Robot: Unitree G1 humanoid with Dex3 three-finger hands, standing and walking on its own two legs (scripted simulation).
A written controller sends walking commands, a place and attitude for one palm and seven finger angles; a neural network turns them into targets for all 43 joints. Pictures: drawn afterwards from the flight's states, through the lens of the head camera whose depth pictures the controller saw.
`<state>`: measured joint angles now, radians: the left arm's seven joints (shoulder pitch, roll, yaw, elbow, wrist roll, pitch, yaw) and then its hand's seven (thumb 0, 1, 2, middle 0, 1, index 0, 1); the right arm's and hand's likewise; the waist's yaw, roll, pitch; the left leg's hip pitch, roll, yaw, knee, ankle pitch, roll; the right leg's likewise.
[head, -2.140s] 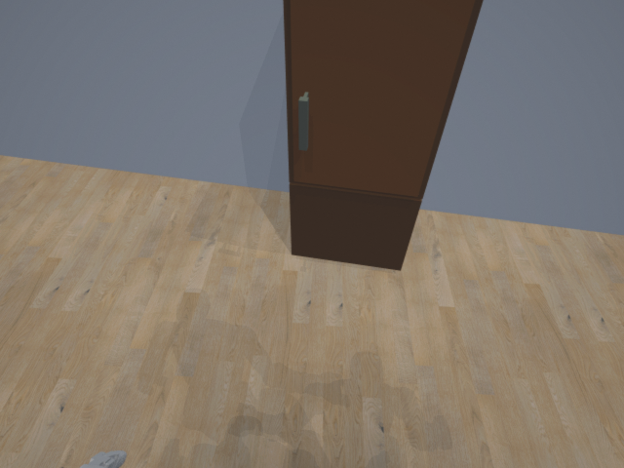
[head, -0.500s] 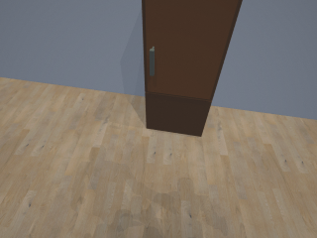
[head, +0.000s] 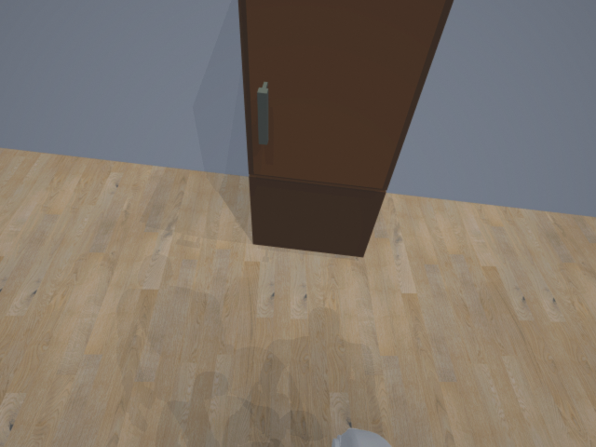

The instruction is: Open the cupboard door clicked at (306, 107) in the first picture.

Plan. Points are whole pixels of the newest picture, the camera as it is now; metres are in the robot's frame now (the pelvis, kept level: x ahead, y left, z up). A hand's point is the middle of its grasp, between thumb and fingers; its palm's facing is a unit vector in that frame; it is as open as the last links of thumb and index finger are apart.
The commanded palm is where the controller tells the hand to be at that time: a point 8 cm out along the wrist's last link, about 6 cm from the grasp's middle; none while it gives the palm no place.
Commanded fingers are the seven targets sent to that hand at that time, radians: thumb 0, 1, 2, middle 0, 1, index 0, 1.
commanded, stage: take the last steps up to it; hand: left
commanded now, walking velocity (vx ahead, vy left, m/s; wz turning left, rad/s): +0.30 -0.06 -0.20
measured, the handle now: (264, 113) +0.92 +0.11 -0.09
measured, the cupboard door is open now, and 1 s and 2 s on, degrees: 0 0 0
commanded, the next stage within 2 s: come to a stop and stand still in 0.88 s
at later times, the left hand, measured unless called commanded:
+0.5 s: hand (214, 438) +0.17 +0.13 -0.17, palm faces -0.01 -0.99 -0.13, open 7.4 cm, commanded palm none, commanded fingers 0.00 0.90 0.90 -0.20 -0.30 -0.20 -0.30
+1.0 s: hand (213, 313) +0.37 +0.17 -0.16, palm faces -0.09 -0.98 -0.18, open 7.3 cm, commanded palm none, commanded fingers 0.00 0.90 0.90 -0.20 -0.30 -0.20 -0.30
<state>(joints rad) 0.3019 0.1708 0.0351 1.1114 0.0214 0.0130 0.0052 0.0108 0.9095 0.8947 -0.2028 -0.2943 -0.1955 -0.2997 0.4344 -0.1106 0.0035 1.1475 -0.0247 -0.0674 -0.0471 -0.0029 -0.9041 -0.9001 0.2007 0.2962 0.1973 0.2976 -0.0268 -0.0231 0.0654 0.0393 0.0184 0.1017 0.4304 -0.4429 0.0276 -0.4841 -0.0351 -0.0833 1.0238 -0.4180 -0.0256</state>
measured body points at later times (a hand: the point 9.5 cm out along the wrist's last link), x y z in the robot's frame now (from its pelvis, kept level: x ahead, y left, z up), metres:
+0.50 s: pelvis +0.15 -0.03 +0.01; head +0.14 -0.02 +0.46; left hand +0.17 +0.18 -0.16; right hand +0.20 -0.26 -0.14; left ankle +0.22 +0.11 -0.69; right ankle +0.16 -0.10 -0.73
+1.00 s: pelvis +0.31 -0.01 +0.01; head +0.33 +0.00 +0.46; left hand +0.37 +0.22 -0.15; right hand +0.21 -0.20 -0.14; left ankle +0.25 +0.10 -0.73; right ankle +0.37 -0.16 -0.69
